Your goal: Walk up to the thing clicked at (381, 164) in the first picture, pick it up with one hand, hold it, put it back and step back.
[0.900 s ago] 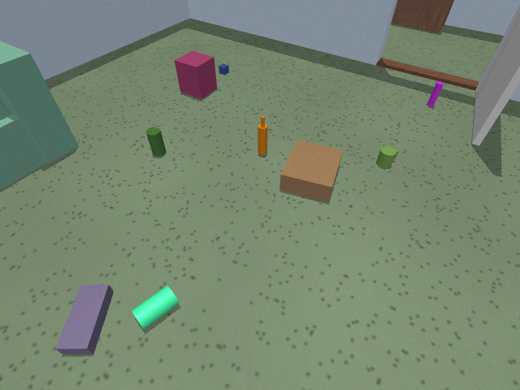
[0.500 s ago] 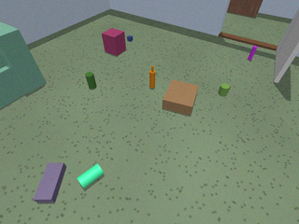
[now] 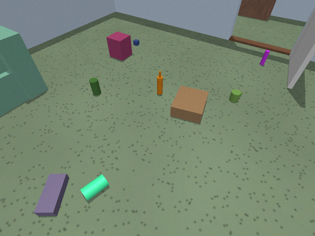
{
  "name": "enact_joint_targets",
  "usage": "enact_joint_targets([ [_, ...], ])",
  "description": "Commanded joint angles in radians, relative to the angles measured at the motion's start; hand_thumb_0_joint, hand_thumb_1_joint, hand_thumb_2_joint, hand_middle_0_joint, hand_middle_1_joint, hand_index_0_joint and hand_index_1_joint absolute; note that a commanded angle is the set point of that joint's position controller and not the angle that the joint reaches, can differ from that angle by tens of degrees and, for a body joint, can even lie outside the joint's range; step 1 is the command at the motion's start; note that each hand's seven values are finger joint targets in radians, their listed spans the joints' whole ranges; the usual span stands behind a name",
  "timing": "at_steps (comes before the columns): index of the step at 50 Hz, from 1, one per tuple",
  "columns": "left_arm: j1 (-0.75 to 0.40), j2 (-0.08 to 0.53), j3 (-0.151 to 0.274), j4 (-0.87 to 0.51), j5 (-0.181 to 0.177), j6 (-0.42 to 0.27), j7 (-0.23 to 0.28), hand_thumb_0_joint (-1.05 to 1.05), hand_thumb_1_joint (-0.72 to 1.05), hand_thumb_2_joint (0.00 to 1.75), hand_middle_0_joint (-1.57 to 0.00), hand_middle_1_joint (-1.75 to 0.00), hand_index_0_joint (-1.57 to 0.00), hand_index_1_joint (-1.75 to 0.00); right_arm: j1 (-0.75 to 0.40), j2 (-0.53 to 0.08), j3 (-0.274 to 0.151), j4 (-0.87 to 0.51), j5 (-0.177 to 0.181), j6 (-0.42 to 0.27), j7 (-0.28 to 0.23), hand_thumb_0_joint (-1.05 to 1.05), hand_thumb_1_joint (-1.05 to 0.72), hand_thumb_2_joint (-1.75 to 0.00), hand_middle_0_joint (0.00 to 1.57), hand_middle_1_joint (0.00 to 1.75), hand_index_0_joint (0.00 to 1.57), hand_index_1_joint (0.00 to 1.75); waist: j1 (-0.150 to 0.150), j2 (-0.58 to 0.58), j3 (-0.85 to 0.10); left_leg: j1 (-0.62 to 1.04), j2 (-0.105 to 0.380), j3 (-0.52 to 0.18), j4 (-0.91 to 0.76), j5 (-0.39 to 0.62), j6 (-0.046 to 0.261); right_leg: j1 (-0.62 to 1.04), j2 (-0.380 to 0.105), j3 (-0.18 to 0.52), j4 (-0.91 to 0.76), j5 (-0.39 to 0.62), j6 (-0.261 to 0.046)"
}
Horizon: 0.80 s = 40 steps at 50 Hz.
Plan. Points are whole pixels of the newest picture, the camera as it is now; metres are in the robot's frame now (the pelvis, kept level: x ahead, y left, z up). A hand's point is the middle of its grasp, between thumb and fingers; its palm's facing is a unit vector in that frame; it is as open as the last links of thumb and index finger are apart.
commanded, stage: stand
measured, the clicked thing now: (236, 95) +1.50 -0.79 -0.74
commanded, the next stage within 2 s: walk up in 0.22 s
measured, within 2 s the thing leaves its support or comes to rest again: neither
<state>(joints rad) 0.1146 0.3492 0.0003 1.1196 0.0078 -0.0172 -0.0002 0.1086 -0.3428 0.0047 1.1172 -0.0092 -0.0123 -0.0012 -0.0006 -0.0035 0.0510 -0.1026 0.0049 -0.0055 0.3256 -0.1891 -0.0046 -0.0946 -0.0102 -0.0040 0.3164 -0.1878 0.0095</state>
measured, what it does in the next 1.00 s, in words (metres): steps on the spot, turning right: right foot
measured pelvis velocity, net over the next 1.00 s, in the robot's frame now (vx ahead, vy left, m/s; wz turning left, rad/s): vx -0.01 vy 0.05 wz -0.78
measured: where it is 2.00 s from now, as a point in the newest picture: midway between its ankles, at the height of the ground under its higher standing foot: outside the picture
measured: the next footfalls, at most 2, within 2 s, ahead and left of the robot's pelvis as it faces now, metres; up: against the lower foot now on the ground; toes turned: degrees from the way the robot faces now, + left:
right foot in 0.88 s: -0.06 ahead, -0.06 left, +0.00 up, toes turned -40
left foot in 1.20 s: +0.20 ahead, +0.04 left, +0.00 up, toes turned -51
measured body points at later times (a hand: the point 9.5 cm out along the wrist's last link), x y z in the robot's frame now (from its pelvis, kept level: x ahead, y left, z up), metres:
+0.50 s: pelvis -0.02 +0.06 -0.02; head +0.03 +0.06 +0.43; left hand +0.13 +0.34 -0.15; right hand +0.03 -0.30 -0.11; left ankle +0.01 +0.16 -0.75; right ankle -0.02 -0.12 -0.74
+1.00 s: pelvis -0.01 +0.05 -0.02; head +0.02 +0.01 +0.42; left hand +0.31 +0.17 -0.11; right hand -0.21 -0.21 -0.14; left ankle +0.06 +0.16 -0.69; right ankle -0.09 -0.03 -0.75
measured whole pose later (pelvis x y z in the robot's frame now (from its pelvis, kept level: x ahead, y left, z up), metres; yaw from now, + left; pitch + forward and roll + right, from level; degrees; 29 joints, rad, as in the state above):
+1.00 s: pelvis -0.01 +0.05 -0.02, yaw -45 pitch -2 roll -1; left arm 0.21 0.39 0.05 0.70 0.01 -0.01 -0.02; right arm 0.31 -0.42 -0.07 0.77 0.00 0.04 0.03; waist -0.05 0.04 0.14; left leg -0.40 0.08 0.06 1.07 -0.52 -0.01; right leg -0.24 0.05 0.06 0.60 -0.32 -0.03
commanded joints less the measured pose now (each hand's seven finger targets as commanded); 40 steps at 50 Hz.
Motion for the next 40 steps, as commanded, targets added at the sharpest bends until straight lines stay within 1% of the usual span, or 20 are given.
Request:
enact_joint_targets([
  [1,-0.031,0.208,0.038,-0.062,0.001,-0.016,0.011,0.0,0.9,0.9,-0.2,-0.3,-0.2,-0.3,-0.03,-0.214,-0.038,-0.06,0.002,-0.022,-0.01,0.0,-0.9,-0.9,0.2,0.3,0.2,0.3,0.003,0.014,-0.079,0.005,0.122,-0.096,-0.049,0.171,0.031,0.019,-0.124,0.087,-0.032,0.163,-0.035],
  [10,-0.028,0.208,0.036,-0.063,0.0,-0.018,0.011,0.0,0.9,0.9,-0.2,-0.3,-0.2,-0.3,-0.026,-0.216,-0.041,-0.056,0.003,-0.022,-0.01,0.0,-0.9,-0.9,0.2,0.3,0.2,0.3,0.002,0.005,-0.084,0.019,0.123,-0.095,-0.043,0.188,0.028,0.018,-0.123,0.088,-0.036,0.174,-0.036],
  [11,0.032,0.273,0.076,-0.158,0.026,0.006,0.008,0.0,0.9,0.9,-0.2,-0.3,-0.2,-0.3,-0.101,-0.337,-0.13,-0.138,-0.012,-0.01,0.005,0.0,-0.9,-0.9,0.2,0.3,0.2,0.3,-0.011,0.048,-0.005,0.055,0.05,0.051,0.148,0.03,0.02,-0.178,-0.122,0.256,0.029,0.312,-0.086],
  [13,0.05,0.305,0.098,-0.2,0.04,0.005,0.011,0.0,0.9,0.9,-0.2,-0.3,-0.2,-0.3,-0.082,-0.26,-0.124,-0.187,-0.001,0.004,0.014,0.0,-0.9,-0.9,0.2,0.3,0.2,0.3,-0.007,-0.091,-0.026,-0.112,0.001,0.0,0.256,-0.145,0.016,-0.123,-0.189,0.421,0.04,0.314,-0.166],
  [14,0.07,0.331,0.114,-0.231,0.044,0.002,0.014,0.0,0.9,0.9,-0.2,-0.3,-0.2,-0.3,-0.082,-0.243,-0.121,-0.211,-0.002,0.01,0.02,0.0,-0.9,-0.9,0.2,0.3,0.2,0.3,0.007,-0.185,-0.041,-0.19,-0.034,-0.039,0.355,-0.306,0.018,-0.087,-0.247,0.545,0.033,0.345,-0.22],
  [15,0.072,0.338,0.123,-0.261,0.051,0.001,0.018,0.0,0.9,0.9,-0.2,-0.3,-0.2,-0.3,-0.068,-0.23,-0.124,-0.225,-0.005,0.017,0.023,0.0,-0.9,-0.9,0.2,0.3,0.2,0.3,0.008,-0.226,-0.064,-0.254,-0.046,-0.113,0.451,-0.398,0.015,-0.047,-0.275,0.627,0.027,0.343,-0.266],
  [16,0.072,0.319,0.12,-0.289,0.051,-0.002,0.021,0.0,0.9,0.9,-0.2,-0.3,-0.2,-0.3,-0.062,-0.225,-0.13,-0.235,-0.006,0.021,0.025,0.0,-0.9,-0.9,0.2,0.3,0.2,0.3,-0.002,-0.21,-0.086,-0.282,-0.034,-0.145,0.47,-0.401,0.012,-0.018,-0.261,0.628,0.029,0.315,-0.273],
  [17,0.058,0.301,0.119,-0.32,0.052,-0.004,0.024,0.0,0.9,0.9,-0.2,-0.3,-0.2,-0.3,-0.039,-0.235,-0.134,-0.24,-0.002,0.021,0.025,0.0,-0.9,-0.9,0.2,0.3,0.2,0.3,-0.021,-0.212,-0.099,-0.277,-0.013,-0.16,0.458,-0.362,0.017,-0.029,-0.241,0.614,0.051,0.323,-0.255],
  [19,0.073,0.273,0.12,-0.357,0.05,0.001,0.021,0.0,0.9,0.9,-0.2,-0.3,-0.2,-0.3,-0.028,-0.228,-0.142,-0.264,-0.007,0.02,0.023,0.0,-0.9,-0.9,0.2,0.3,0.2,0.3,-0.018,-0.163,-0.12,-0.212,-0.05,-0.101,0.372,-0.296,0.009,-0.083,-0.158,0.562,0.08,0.338,-0.201],
  [21,0.032,0.265,0.116,-0.402,0.044,0.014,0.012,0.0,0.9,0.9,-0.2,-0.3,-0.2,-0.3,0.057,-0.21,-0.145,-0.267,-0.012,0.018,0.019,0.0,-0.9,-0.9,0.2,0.3,0.2,0.3,-0.066,-0.125,-0.146,0.007,-0.059,-0.077,0.15,-0.179,0.008,-0.218,-0.08,0.489,0.146,0.292,-0.145],
  [22,0.003,0.224,0.104,-0.428,0.036,0.019,0.009,0.0,0.9,0.9,-0.2,-0.3,-0.2,-0.3,0.126,-0.241,-0.16,-0.263,-0.024,0.012,0.011,0.0,-0.9,-0.9,0.2,0.3,0.2,0.3,-0.113,-0.04,-0.159,0.19,0.026,-0.146,-0.052,-0.137,0.031,-0.371,0.019,0.359,0.27,0.194,-0.059],
  [23,0.034,0.144,0.088,-0.444,0.029,0.022,0.014,0.0,0.9,0.9,-0.2,-0.3,-0.2,-0.3,0.098,-0.332,-0.182,-0.291,-0.036,0.01,0.002,0.0,-0.9,-0.9,0.2,0.3,0.2,0.3,-0.086,0.257,-0.138,0.258,0.29,-0.448,-0.096,-0.022,0.093,-0.55,0.185,0.203,0.483,-0.247,-0.005],
  [24,0.109,0.238,0.11,-0.426,0.042,0.033,0.025,0.0,0.9,0.9,-0.2,-0.3,-0.2,-0.3,-0.005,-0.366,-0.194,-0.361,-0.037,0.014,0.004,0.0,-0.9,-0.9,0.2,0.3,0.2,0.3,-0.059,0.246,-0.112,0.078,0.458,-0.489,-0.085,-0.046,0.242,-0.512,0.076,0.179,0.642,-0.384,0.019],
  [25,0.136,0.272,0.119,-0.408,0.046,0.04,0.023,0.0,0.9,0.9,-0.2,-0.3,-0.2,-0.3,-0.045,-0.33,-0.189,-0.379,-0.026,0.015,0.006,0.0,-0.9,-0.9,0.2,0.3,0.2,0.3,-0.034,0.138,-0.056,-0.065,0.454,-0.431,-0.105,-0.049,0.27,-0.439,0.046,0.149,0.738,-0.364,0.018],
  [28,0.173,0.254,0.135,-0.383,0.024,0.054,-0.027,0.0,0.9,0.9,-0.2,-0.3,-0.2,-0.3,-0.078,-0.271,-0.165,-0.409,-0.024,-0.002,0.006,0.0,-0.9,-0.9,0.2,0.3,0.2,0.3,0.011,0.136,0.023,-0.104,0.282,-0.194,-0.085,-0.018,0.183,-0.415,0.013,0.116,0.821,-0.185,0.007],
  [30,0.175,0.231,0.122,-0.409,0.02,0.052,-0.051,0.0,0.9,0.9,-0.2,-0.3,-0.2,-0.3,-0.022,-0.27,-0.159,-0.409,-0.023,-0.01,0.009,0.0,-0.9,-0.9,0.2,0.3,0.2,0.3,-0.013,0.17,0.02,-0.024,0.225,-0.101,-0.061,0.005,0.152,-0.447,-0.001,0.078,0.706,-0.137,0.012],
  [33,0.088,0.219,0.106,-0.467,0.023,0.041,-0.062,0.0,0.9,0.9,-0.2,-0.3,-0.2,-0.3,0.122,-0.299,-0.167,-0.411,-0.025,-0.016,0.018,0.0,-0.9,-0.9,0.2,0.3,0.2,0.3,-0.078,0.186,-0.007,0.115,0.251,-0.066,-0.031,0.112,0.143,-0.469,-0.009,0.023,0.542,-0.154,0.017],
  [35,0.054,0.227,0.101,-0.49,0.022,0.037,-0.058,0.0,0.9,0.9,-0.2,-0.3,-0.2,-0.3,0.168,-0.319,-0.173,-0.432,-0.027,-0.016,0.023,0.0,-0.9,-0.9,0.2,0.3,0.2,0.3,-0.094,0.175,-0.018,0.118,0.292,-0.055,-0.002,0.185,0.167,-0.432,-0.016,-0.005,0.472,-0.206,0.006],
  [37,0.049,0.217,0.101,-0.479,0.017,0.03,-0.057,0.0,0.9,0.9,-0.2,-0.3,-0.2,-0.3,0.198,-0.312,-0.171,-0.45,-0.001,-0.014,0.025,0.0,-0.9,-0.9,0.2,0.3,0.2,0.3,-0.097,0.143,-0.048,0.076,0.305,-0.007,0.068,0.3,0.141,-0.355,0.003,-0.034,0.438,-0.177,-0.011],
  [40,0.087,0.211,0.101,-0.475,0.012,0.026,-0.05,0.0,0.9,0.9,-0.2,-0.3,-0.2,-0.3,0.196,-0.318,-0.17,-0.476,0.005,-0.006,0.027,0.0,-0.9,-0.9,0.2,0.3,0.2,0.3,-0.079,0.166,-0.063,0.025,0.31,0.032,0.127,0.3,0.123,-0.266,0.024,-0.065,0.354,-0.188,-0.035],
])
